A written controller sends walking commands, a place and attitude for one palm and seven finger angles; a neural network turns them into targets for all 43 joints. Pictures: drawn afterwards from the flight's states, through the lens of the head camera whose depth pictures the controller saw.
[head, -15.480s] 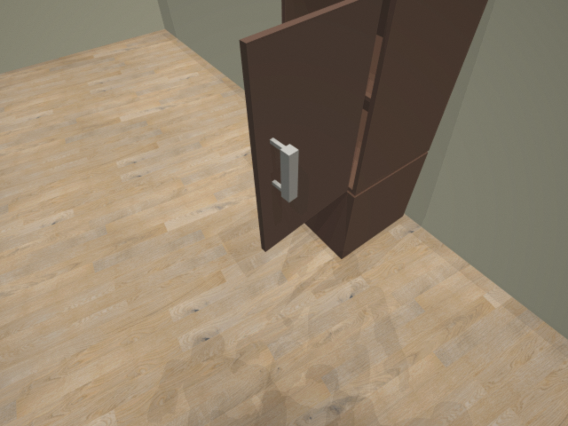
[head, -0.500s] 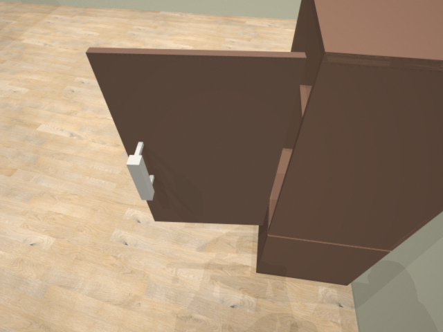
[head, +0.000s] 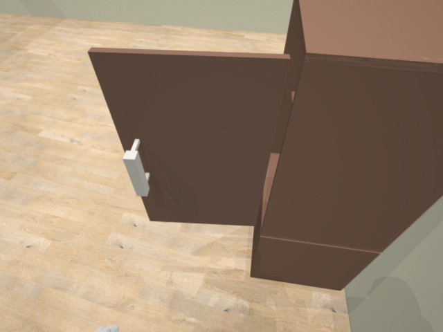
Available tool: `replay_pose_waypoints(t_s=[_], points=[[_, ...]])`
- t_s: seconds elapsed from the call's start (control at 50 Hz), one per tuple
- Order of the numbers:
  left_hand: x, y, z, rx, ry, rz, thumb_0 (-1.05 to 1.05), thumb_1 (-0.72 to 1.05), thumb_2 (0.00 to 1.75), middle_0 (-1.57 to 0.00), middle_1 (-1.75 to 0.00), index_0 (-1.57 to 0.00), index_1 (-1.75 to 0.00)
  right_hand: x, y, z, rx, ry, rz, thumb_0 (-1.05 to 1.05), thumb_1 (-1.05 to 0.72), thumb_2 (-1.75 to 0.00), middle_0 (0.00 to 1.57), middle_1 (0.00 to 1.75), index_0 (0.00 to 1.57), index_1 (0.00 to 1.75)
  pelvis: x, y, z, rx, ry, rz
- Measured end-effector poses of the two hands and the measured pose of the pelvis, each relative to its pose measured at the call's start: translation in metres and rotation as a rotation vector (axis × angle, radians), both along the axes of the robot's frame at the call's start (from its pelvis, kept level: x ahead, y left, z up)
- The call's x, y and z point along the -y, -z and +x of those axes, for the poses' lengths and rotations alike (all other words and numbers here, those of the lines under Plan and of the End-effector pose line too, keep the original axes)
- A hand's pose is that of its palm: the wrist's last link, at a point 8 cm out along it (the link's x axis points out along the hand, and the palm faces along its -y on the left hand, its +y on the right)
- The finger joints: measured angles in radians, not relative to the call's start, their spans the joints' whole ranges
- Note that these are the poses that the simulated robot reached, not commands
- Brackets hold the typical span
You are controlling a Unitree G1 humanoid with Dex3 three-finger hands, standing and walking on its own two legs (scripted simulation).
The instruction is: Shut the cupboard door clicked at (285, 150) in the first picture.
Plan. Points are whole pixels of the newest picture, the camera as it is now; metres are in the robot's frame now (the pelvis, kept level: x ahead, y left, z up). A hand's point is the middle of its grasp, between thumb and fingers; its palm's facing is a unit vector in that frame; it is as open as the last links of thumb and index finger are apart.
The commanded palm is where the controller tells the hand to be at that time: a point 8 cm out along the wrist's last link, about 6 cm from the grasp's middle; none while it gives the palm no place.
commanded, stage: come to a stop and stand still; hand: left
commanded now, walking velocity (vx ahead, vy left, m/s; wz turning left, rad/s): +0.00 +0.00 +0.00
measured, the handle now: (139, 167) +0.49 +0.23 -0.02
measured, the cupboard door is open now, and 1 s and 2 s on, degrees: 96 96 96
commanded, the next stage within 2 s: look again from close up in 0.66 s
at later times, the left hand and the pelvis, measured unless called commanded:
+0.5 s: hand out of the picture +0.05 +0.28 -0.15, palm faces -0.03 -0.94 -0.33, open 7.4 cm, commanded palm none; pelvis -0.02 +0.03 +0.01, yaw -1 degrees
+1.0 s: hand out of the picture +0.05 +0.27 -0.16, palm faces -0.03 -0.96 -0.29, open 7.4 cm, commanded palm none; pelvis -0.02 +0.04 +0.01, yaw -1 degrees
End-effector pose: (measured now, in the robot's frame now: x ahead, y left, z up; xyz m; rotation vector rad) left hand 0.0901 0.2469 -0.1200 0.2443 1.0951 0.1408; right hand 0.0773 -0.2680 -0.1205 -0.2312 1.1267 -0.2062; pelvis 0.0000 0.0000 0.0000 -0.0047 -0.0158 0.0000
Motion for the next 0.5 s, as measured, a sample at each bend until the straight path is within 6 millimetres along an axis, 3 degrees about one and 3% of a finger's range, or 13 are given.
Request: replay_pose_waypoints(t_s=[0.2,0.36,0.5], points=[[-0.036,-0.008,-0.004,0.002,0.018,0.028,0.00,0.90,0.90,-0.21,-0.30,-0.21,-0.30,0.006,-0.022,-0.004,0.004,-0.043,-0.066,0.00,-0.90,-0.90,0.20,0.30,0.20,0.30,-0.014,-0.008,-0.015,0.012,0.010,-0.002],[-0.066,-0.012,-0.024,-0.059,0.004,0.071,0.00,0.90,0.90,-0.20,-0.30,-0.21,-0.30,-0.006,-0.018,-0.018,-0.044,-0.050,-0.056,0.00,-0.90,-0.90,0.20,0.30,0.20,0.30,-0.026,-0.010,-0.019,0.016,0.012,0.002],[-0.076,-0.009,-0.042,-0.116,-0.008,0.076,0.00,0.90,0.90,-0.20,-0.30,-0.20,-0.30,-0.021,-0.011,-0.027,-0.086,-0.047,-0.031,0.00,-0.90,-0.90,0.20,0.30,0.20,0.30,-0.034,-0.010,-0.019,0.018,0.013,0.005]])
